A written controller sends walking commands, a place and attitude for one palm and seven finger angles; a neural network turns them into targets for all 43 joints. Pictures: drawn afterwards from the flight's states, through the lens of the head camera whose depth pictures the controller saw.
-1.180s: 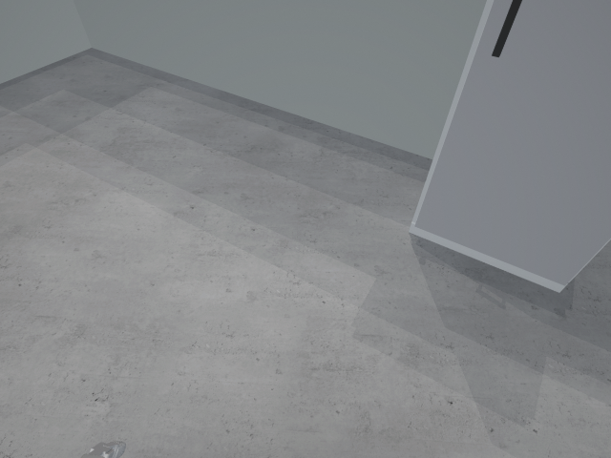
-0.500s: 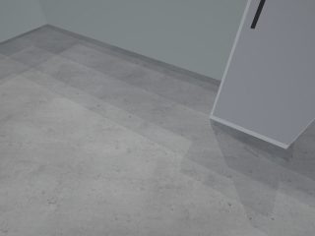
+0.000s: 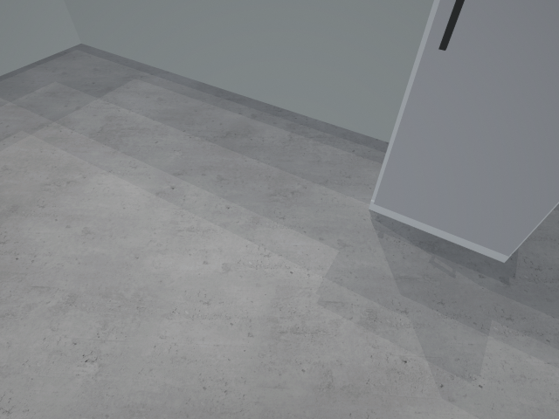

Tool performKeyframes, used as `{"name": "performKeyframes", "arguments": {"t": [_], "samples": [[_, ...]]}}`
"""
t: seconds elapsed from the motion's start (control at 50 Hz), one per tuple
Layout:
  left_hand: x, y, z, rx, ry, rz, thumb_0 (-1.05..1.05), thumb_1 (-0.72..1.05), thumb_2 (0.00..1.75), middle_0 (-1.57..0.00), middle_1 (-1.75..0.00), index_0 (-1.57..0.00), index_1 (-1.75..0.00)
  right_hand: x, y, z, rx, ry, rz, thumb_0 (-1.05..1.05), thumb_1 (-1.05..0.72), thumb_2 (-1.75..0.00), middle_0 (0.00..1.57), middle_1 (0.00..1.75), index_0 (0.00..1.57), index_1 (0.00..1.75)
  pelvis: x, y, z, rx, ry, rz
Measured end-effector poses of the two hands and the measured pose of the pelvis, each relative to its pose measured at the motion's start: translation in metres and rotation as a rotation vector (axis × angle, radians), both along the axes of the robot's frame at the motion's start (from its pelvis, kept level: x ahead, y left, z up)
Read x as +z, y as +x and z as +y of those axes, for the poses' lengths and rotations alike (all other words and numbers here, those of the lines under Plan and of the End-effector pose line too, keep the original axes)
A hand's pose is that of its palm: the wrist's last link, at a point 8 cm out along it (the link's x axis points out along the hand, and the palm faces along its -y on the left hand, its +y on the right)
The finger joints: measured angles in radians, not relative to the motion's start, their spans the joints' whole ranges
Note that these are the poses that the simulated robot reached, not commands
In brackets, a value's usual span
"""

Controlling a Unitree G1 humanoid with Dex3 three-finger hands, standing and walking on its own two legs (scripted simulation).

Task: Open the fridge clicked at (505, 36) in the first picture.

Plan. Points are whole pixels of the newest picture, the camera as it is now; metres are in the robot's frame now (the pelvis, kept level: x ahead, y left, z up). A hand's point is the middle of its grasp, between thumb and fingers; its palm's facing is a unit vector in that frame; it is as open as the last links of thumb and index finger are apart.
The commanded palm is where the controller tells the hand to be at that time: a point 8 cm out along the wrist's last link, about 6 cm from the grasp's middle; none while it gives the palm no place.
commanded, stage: look at it before walking up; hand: left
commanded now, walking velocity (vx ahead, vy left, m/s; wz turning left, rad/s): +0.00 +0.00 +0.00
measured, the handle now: out of the picture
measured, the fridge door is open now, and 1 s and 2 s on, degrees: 0 0 0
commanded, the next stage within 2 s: walk to a spot facing it in 0.26 s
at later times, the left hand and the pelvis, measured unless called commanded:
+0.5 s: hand out of the picture +0.07 +0.24 -0.16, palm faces -0.04 -0.95 -0.32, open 7.3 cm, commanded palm none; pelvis +0.01 +0.00 +0.00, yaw -2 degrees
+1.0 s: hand out of the picture +0.11 +0.13 -0.16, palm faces -0.21 -0.96 -0.17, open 7.3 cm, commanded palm none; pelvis +0.13 -0.04 +0.00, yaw -17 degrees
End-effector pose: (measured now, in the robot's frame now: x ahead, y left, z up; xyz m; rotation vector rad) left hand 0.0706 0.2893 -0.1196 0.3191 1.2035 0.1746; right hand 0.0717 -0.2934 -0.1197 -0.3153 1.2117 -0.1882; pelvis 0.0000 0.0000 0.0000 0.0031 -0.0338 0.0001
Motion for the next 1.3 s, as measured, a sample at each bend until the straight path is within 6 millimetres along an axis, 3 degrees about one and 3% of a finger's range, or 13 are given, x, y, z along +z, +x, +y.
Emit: {"name": "performKeyframes", "arguments": {"t": [0.46,0.62,0.76,0.82,0.94,1.06,1.18,1.24,1.3], "samples": [[-0.002,0.001,-0.001,0.009,0.002,0.014,0.00,0.91,0.90,-0.20,-0.30,-0.21,-0.30,-0.002,0.003,0.003,-0.007,0.003,-0.002,0.00,-0.91,-0.90,0.21,0.30,0.20,0.30,-0.001,0.006,0.000,-0.019,0.000,-0.001],[-0.019,-0.006,-0.034,-0.028,-0.060,0.128,0.00,0.91,0.90,-0.20,-0.30,-0.20,-0.30,-0.024,-0.023,0.017,-0.123,0.086,0.017,0.00,-0.91,-0.90,0.21,0.30,0.20,0.30,-0.010,0.027,-0.011,-0.120,0.017,0.011],[-0.029,0.018,-0.079,-0.056,-0.083,0.117,0.00,0.91,0.90,-0.20,-0.30,-0.20,-0.30,-0.050,-0.050,0.002,-0.219,0.129,0.137,0.00,-0.91,-0.90,0.21,0.30,0.20,0.30,-0.024,0.054,-0.039,-0.171,0.001,0.007],[-0.024,0.019,-0.094,-0.042,-0.099,0.134,0.00,0.91,0.90,-0.20,-0.30,-0.20,-0.30,-0.039,-0.033,-0.004,-0.231,0.131,0.132,0.01,-0.91,-0.90,0.20,0.30,0.20,0.30,-0.015,0.069,-0.046,-0.198,0.006,0.012],[-0.014,0.030,-0.110,-0.093,-0.127,0.249,0.00,0.91,0.90,-0.20,-0.30,-0.21,-0.30,-0.016,0.039,-0.013,-0.274,0.126,-0.036,0.01,-0.91,-0.90,0.20,0.30,0.20,0.30,-0.001,0.103,-0.048,-0.274,0.017,0.036],[-0.018,0.076,-0.102,-0.120,-0.123,0.282,0.00,0.91,0.90,-0.20,-0.30,-0.21,-0.30,-0.008,0.119,-0.008,-0.281,0.123,-0.144,0.00,-0.91,-0.90,0.20,0.30,0.19,0.30,-0.003,0.152,-0.040,-0.325,0.000,0.052],[-0.043,0.158,-0.076,-0.156,-0.114,0.282,0.00,0.91,0.90,-0.20,-0.30,-0.21,-0.30,-0.010,0.200,0.007,-0.284,0.088,-0.238,0.00,-0.91,-0.90,0.20,0.30,0.20,0.30,-0.022,0.220,-0.023,-0.398,-0.017,0.056],[-0.053,0.217,-0.065,-0.222,-0.103,0.273,0.00,0.91,0.90,-0.20,-0.30,-0.21,-0.30,-0.010,0.211,0.016,-0.337,0.065,-0.265,0.00,-0.91,-0.90,0.20,0.30,0.20,0.30,-0.026,0.244,-0.017,-0.458,-0.011,0.035],[-0.048,0.290,-0.069,-0.313,-0.096,0.201,0.01,0.91,0.90,-0.20,-0.30,-0.20,-0.30,-0.006,0.195,0.027,-0.423,0.061,-0.221,0.00,-0.91,-0.90,0.20,0.30,0.20,0.30,-0.018,0.265,-0.016,-0.503,-0.016,0.025]]}}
